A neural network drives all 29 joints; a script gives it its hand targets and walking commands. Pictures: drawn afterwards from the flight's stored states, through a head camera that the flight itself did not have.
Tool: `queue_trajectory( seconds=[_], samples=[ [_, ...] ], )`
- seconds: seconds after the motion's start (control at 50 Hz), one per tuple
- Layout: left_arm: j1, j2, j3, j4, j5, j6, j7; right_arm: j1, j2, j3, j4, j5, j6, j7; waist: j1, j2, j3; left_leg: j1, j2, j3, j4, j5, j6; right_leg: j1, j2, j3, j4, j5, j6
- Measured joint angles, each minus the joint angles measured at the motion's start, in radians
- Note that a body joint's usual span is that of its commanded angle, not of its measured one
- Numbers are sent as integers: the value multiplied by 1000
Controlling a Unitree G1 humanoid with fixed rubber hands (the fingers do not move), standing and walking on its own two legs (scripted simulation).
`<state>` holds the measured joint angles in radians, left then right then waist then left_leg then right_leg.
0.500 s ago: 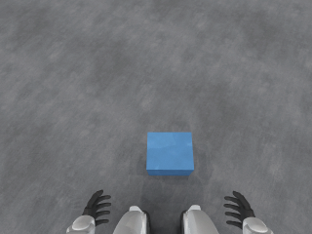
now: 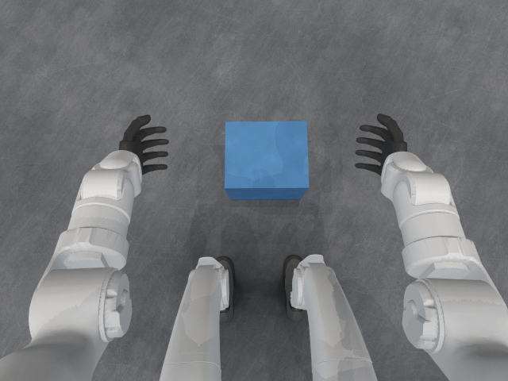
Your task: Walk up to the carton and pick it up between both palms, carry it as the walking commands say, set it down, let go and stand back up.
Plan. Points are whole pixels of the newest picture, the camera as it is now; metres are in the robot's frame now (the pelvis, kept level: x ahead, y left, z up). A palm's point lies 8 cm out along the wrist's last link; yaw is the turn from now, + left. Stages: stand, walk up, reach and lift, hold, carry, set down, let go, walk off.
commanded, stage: reach and lift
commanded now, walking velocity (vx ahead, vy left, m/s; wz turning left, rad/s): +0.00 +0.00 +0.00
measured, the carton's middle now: (265, 164) +0.56 -0.02 -0.56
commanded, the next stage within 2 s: none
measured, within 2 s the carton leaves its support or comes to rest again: neither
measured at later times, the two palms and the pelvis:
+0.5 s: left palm (162, 105) +0.56 +0.18 -0.15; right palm (383, 109) +0.54 -0.23 -0.15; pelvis +0.03 +0.01 -0.02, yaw -1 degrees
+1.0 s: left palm (173, 129) +0.56 +0.19 -0.26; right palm (354, 131) +0.55 -0.21 -0.27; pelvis -0.01 +0.00 -0.14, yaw +0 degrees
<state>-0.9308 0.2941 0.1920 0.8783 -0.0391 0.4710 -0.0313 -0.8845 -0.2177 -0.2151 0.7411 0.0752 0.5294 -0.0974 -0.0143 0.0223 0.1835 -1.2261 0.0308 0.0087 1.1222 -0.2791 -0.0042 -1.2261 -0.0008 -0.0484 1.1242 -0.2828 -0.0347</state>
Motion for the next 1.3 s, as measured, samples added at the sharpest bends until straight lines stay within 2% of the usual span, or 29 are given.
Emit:
queue_trajectory(
  seconds=[0.08,0.18,0.28,0.36,0.42,0.5,0.68,0.76,0.86,0.94,1.04,1.1,1.18,1.24,1.3],
  samples=[
    [-54,5,-18,0,-39,-43,40,-80,-45,10,5,28,-61,-11,-1,13,52,-47,-3,20,8,3,4,-57,-2,20,16,5,5],
    [-182,53,-19,-149,-78,-90,78,-203,-142,73,-100,108,-106,-30,-3,-4,345,48,0,44,23,-18,12,25,1,46,41,-13,12],
    [-205,92,-4,-270,-119,-75,98,-208,-174,122,-192,190,-87,-39,-14,-19,345,-51,6,50,57,-44,14,-75,6,52,71,-33,13],
    [-182,91,-2,-385,-140,-62,106,-191,-174,103,-292,197,-89,-32,-22,-16,344,-81,4,49,85,-72,16,-103,5,53,95,-60,18],
    [-219,65,21,-369,-132,-78,102,-233,-190,65,-260,172,-110,-16,-11,-7,342,-99,4,51,106,-88,19,-121,7,58,114,-74,22],
    [-257,59,36,-368,-134,-83,108,-283,-212,35,-284,158,-128,0,-8,3,343,-117,1,53,122,-99,21,-140,5,62,132,-84,26],
    [-318,50,36,-251,-92,-132,90,-357,-209,-1,-123,107,-197,38,1,1,340,-142,-1,32,156,-99,12,-159,5,46,162,-88,18],
    [-326,60,26,-209,-106,-161,86,-348,-194,3,-83,96,-210,23,0,-11,340,-180,-4,22,222,-114,7,-196,1,37,232,-108,11],
    [-425,108,24,-50,-89,-175,99,-441,-186,2,26,114,-220,9,1,-16,345,-289,-1,12,343,-132,2,-304,2,28,351,-124,4],
    [-472,147,-19,-44,-147,-170,115,-508,-190,26,52,140,-213,-23,-7,-12,342,-417,-7,8,468,-148,1,-430,-7,24,479,-145,0],
    [-529,166,-69,-50,-199,-133,137,-543,-207,71,1,183,-168,-62,-13,-7,344,-560,-9,7,610,-168,3,-571,-13,24,620,-166,-1],
    [-521,155,-95,-66,-198,-119,154,-529,-218,97,-24,219,-151,-68,-8,-2,344,-615,-2,11,674,-183,9,-628,-8,28,680,-175,2],
    [-487,132,-95,-78,-217,-118,175,-493,-222,124,-36,216,-145,-73,-10,-1,344,-662,4,23,737,-201,18,-681,-3,41,743,-187,10],
    [-445,125,-106,-141,-250,-107,196,-453,-229,132,-92,241,-135,-81,-15,-2,346,-687,6,31,778,-215,24,-708,-1,49,785,-199,14],
    [-465,120,-112,-89,-250,-126,200,-478,-243,135,-31,245,-155,-78,-11,4,343,-715,12,34,817,-225,30,-736,4,52,818,-204,20]
  ],
)
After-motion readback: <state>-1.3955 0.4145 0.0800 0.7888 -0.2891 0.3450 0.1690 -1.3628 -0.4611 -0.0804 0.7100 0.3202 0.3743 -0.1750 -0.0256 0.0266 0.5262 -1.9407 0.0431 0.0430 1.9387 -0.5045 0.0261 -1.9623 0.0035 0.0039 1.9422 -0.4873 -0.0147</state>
